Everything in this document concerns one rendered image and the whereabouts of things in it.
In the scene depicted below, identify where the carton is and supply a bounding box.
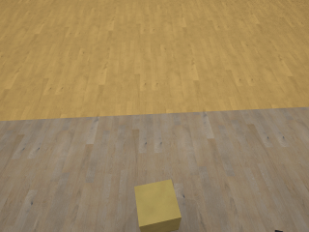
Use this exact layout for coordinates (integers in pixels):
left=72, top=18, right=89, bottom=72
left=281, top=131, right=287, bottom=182
left=134, top=179, right=182, bottom=232

